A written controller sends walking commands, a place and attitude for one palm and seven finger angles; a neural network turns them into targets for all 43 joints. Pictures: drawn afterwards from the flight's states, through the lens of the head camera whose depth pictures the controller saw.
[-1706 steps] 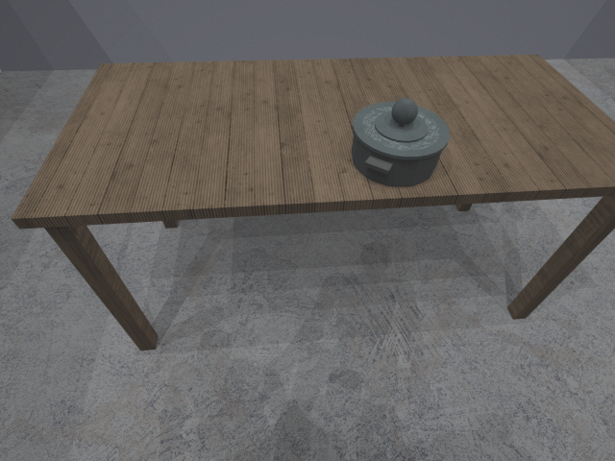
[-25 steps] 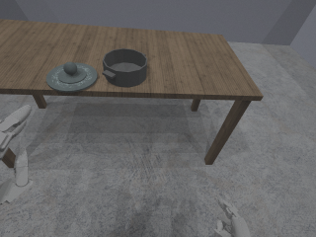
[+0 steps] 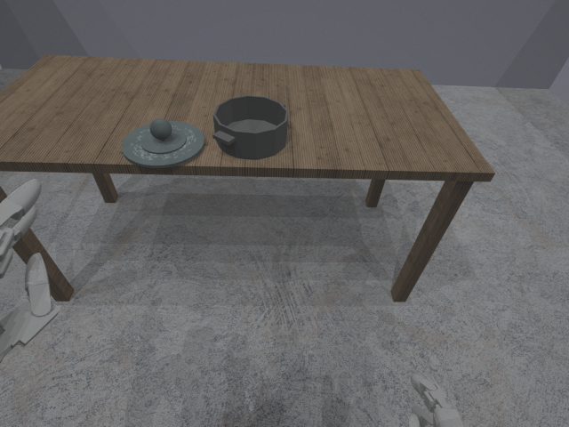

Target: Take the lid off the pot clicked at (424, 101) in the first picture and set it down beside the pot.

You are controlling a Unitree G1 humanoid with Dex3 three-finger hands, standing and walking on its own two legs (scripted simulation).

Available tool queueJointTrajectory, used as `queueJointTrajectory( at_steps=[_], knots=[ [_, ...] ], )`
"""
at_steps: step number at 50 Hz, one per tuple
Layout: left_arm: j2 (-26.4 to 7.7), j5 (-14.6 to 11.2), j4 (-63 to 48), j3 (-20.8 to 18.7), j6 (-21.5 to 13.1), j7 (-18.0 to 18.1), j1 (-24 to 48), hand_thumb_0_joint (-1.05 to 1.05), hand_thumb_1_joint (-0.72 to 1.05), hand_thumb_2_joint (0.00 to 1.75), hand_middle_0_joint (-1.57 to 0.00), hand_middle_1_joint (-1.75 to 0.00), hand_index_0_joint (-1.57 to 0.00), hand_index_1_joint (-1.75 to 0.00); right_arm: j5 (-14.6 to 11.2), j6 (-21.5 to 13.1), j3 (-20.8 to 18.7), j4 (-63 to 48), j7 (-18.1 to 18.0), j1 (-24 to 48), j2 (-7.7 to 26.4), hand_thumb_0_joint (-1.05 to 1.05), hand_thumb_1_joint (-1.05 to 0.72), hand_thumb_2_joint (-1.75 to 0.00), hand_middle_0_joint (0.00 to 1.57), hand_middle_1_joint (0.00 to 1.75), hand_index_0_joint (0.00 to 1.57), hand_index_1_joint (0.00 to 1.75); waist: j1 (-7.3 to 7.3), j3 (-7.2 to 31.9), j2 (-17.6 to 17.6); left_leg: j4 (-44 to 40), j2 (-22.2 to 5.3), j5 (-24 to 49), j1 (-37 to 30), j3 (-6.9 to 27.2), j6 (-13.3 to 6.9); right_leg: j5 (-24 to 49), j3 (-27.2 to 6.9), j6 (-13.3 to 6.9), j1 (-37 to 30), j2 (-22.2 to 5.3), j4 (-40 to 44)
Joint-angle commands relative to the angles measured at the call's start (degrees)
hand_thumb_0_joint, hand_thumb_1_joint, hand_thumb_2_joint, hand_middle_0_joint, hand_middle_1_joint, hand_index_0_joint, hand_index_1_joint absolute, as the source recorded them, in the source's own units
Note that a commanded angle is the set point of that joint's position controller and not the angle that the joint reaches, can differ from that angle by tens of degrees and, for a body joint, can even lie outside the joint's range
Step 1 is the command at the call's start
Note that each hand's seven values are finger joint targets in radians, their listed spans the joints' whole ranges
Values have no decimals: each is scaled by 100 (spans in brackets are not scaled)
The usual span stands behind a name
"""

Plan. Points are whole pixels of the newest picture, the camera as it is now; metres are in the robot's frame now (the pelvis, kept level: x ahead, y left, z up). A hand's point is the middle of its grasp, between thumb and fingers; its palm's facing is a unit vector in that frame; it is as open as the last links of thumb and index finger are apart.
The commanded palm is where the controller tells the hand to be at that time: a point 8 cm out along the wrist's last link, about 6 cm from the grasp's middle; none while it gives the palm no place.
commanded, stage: let the arm hang, fingers relaxed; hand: left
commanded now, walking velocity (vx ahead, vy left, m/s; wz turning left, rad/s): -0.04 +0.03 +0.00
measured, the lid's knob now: (160, 129) +0.79 +0.35 -0.01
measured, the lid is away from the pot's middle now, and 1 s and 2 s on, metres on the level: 0.24 0.24 0.24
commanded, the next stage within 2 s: look to check the result in 1.20 s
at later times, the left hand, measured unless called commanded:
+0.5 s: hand out of the picture +0.09 +0.17 -0.16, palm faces +0.15 -0.97 -0.21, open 6.9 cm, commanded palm none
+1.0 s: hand out of the picture +0.06 +0.19 -0.17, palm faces +0.11 -0.98 -0.18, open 7.2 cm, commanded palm none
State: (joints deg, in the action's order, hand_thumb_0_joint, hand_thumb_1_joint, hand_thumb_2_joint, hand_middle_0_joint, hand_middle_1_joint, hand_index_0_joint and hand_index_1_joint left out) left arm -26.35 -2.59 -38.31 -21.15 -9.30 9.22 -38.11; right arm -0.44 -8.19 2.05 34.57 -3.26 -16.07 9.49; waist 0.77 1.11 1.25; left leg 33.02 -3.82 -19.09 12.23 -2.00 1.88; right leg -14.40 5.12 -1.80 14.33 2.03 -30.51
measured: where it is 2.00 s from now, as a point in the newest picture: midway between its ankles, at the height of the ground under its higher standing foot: outside the picture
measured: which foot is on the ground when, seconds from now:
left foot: down 0.00-0.42, up 0.44-0.72, down 0.74-1.00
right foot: down 0.00-1.00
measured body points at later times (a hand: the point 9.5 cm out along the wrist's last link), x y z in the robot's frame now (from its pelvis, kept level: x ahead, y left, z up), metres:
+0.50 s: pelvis +0.04 -0.01 +0.00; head +0.08 -0.01 +0.44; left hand +0.08 +0.22 -0.14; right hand +0.08 -0.25 -0.15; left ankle -0.01 +0.13 -0.70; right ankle +0.03 -0.08 -0.73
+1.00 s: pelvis +0.06 +0.02 +0.01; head +0.08 +0.03 +0.46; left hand +0.06 +0.25 -0.15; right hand +0.09 -0.20 -0.14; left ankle +0.02 +0.12 -0.73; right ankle +0.03 -0.08 -0.73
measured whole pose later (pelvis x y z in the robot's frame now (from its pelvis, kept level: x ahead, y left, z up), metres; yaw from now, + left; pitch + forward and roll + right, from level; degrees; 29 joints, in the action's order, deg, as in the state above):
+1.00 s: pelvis +0.06 +0.02 +0.01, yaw +4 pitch +0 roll -1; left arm -8.6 0.3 62.9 -1.5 0.3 2.4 -14.6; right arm 0.7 0.6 -1.1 60.8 -2.9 -14.5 8.3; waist 0.2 -2.4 0.6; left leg 26.1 0.5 -17.0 9.0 -1.9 -1.7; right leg -16.0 -0.5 -2.0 7.5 3.0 -23.7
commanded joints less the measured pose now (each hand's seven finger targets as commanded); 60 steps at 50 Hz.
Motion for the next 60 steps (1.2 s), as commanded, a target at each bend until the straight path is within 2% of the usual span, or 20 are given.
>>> queueJointTrajectory(
  at_steps=[1, 4, 5, 6, 9, 10, 12, 13, 14, 16, 17, 18, 19, 20, 21, 22, 31, 34, 37, 60],
  knots=[
    [-573, -27, -18, -675, -314, 18, 599, 0, 90, 90, -20, -30, -20, -30, -51, -96, -480, -725, -61, 717, 880, 0, -90, -90, 20, 30, 20, 30, 58, -48, 851, 1113, 338, -827, 1317, 18, -289, -1344, -2941, -534, -340, -1653, 1967],
    [-259, -23, 340, -471, -334, -85, 406, 0, 90, 90, -20, -30, -20, -30, -71, 89, -459, -695, -9, 878, 871, 0, -90, -90, 20, 30, 20, 30, 12, -146, 910, 1771, 130, -772, 1573, 365, -333, -330, -2527, -637, -408, -1772, 1812],
    [587, 730, 4157, 1140, 503, -626, 1542, 0, 90, 90, -20, -30, -20, -30, 28, 4, -731, 568, 537, 565, 1351, 0, -90, -90, 20, 30, 20, 30, 229, -119, 671, 2316, -370, -1056, 2045, 372, -292, 1412, -955, -861, 43, -2270, 658],
    [800, 583, 4263, 1198, 794, -768, 1556, 0, 90, 90, -20, -30, -20, -30, -49, 414, -682, 436, 524, 178, 909, 0, -90, -90, 20, 30, 20, 30, 213, 166, 778, 2072, -86, -1018, 1266, 326, -266, 1164, -869, -898, 529, -1680, 540],
    [923, 469, 4670, 1461, 979, -845, 1986, 0, 90, 90, -20, -30, -20, -30, 36, 747, -459, 229, 517, -14, 649, 0, -90, -90, 20, 30, 20, 30, 318, -169, 865, 465, 135, -308, 537, -66, -328, -420, -254, -415, 1128, -1330, 318],
    [953, 439, 4995, 1556, 990, -858, 2037, 0, 90, 90, -20, -30, -20, -30, 115, 753, -473, 256, 502, -138, 816, 0, -90, -90, 20, 30, 20, 30, 332, -150, 632, -10, -21, 430, 152, 326, -488, -650, -264, -231, 1437, -1174, -224],
    [1148, 392, 5585, 1650, 991, -875, 2086, 0, 90, 90, -20, -30, -20, -30, 331, 692, -639, 266, 388, -133, 1526, 0, -90, -90, 20, 30, 20, 30, 237, -99, -816, -1079, -1564, 1450, 123, 2816, -1467, -1389, -93, 205, 1959, -262, -1947],
    [1019, 364, 5794, 1662, 955, -883, 2365, 0, 90, 90, -20, -30, -20, -30, 386, 679, -679, 281, 306, -75, 1657, 0, -90, -90, 20, 30, 20, 30, 234, -53, -552, -1278, -1743, 2176, 130, 2867, -1701, -1722, -596, 192, 1803, -281, -2457],
    [983, 361, 5935, 1702, 964, -891, 2504, 0, 90, 90, -20, -30, -20, -30, 371, 669, -646, 259, 257, 99, 1684, 0, -90, -90, 20, 30, 20, 30, 134, 26, -403, -1284, -1690, 2441, 290, 2724, -1680, -1761, -780, 226, 1634, -369, -2570],
    [930, 334, 6712, 1706, 931, -882, 2583, 0, 90, 90, -20, -30, -20, -30, 333, 621, -528, 574, 203, 162, 1348, 0, -90, -90, 20, 30, 20, 30, 44, 70, -1721, -998, -1288, 4056, 201, 1942, -1367, -1516, -708, 267, 1307, -315, -2323],
    [853, 306, 7066, 1727, 908, -893, 2393, 0, 90, 90, -20, -30, -20, -30, 290, 630, -489, 677, 191, 207, 1239, 0, -90, -90, 20, 30, 20, 30, -68, 194, -1746, -703, -1074, 4526, 166, 1373, -1132, -1203, -647, 228, 739, -319, -1597],
    [802, 286, 7433, 1720, 868, -906, 2009, 0, 90, 90, -20, -30, -20, -30, 227, 650, -475, 783, 175, 298, 1196, 0, -90, -90, 20, 30, 20, 30, -246, 397, -1525, -273, -746, 4172, 194, 864, -782, -294, -605, 197, -19, -306, -519],
    [548, 314, 7799, 1672, 810, -888, 1747, 0, 90, 90, -20, -30, -20, -30, 141, 687, -478, 844, 164, 279, 1053, 0, -90, -90, 20, 30, 20, 30, -278, 658, -417, 382, -225, 3057, 473, 391, -400, 1520, -1092, 100, -733, -495, 9],
    [251, 317, 8095, 1598, 750, -834, 1474, 0, 90, 90, -20, -30, -20, -30, 46, 699, -481, 882, 162, 157, 791, 0, -90, -90, 20, 30, 20, 30, -258, 757, 573, 1112, 280, 1031, 1212, -56, -121, 3067, -2348, -143, -1334, -1469, 509],
    [237, 309, 8288, 1678, 721, -815, 1553, 0, 90, 90, -20, -30, -20, -30, 10, 747, -489, 979, 179, 88, 692, 0, -90, -90, 20, 30, 20, 30, -191, 613, 472, 1504, 424, -1079, 1293, 67, -72, 3744, -2806, -540, -1238, -2006, 846],
    [529, 390, 8332, 1618, 691, -779, 1744, 0, 90, 90, -20, -30, -20, -30, 64, 810, -576, 1144, 164, 7, 623, 0, -90, -90, 20, 30, 20, 30, -117, 501, 362, 1928, 353, -1329, 1307, 264, -103, 3769, -2841, -542, -1119, -1952, 970],
    [1036, 354, 9161, 1726, 801, -660, 2035, 0, 90, 90, -20, -30, -20, -30, 37, 929, -546, 1796, 200, -132, 273, 0, -90, -90, 20, 30, 20, 30, -15, 51, 569, 576, 265, -513, 946, 122, -261, 3011, -1644, -676, -1399, -1235, 1266],
    [1113, 298, 9402, 1766, 819, -668, 2065, 0, 90, 90, -20, -30, -20, -30, 39, 893, -511, 2049, 170, -368, 211, 0, -90, -90, 20, 30, 20, 30, 101, -5, 539, -697, 269, 573, 88, 145, -315, 2358, -1411, -332, -1017, -995, 1156],
    [1423, 240, 9500, 1859, 835, -679, 1948, 0, 90, 90, -20, -30, -20, -30, 126, 824, -486, 2123, 78, -255, 548, 0, -90, -90, 20, 30, 20, 30, -20, -141, -300, -965, -514, 1823, -501, 858, -664, 1202, -1031, 10, -204, -504, 940],
    [1396, 277, 10088, 1935, 888, -681, 2062, 0, 90, 90, -20, -30, -20, -30, 101, 768, -361, 2731, -1, -462, 327, 0, -90, -90, 20, 30, 20, 30, -10, -463, -195, -1258, -283, 1978, -468, 631, -573, 1119, -902, -68, -487, -575, 910]
  ],
)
